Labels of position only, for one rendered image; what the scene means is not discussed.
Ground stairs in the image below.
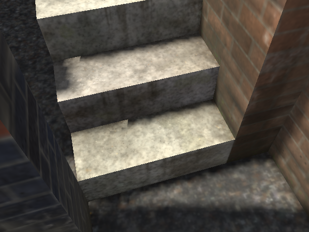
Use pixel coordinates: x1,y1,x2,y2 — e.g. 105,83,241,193
35,0,235,202

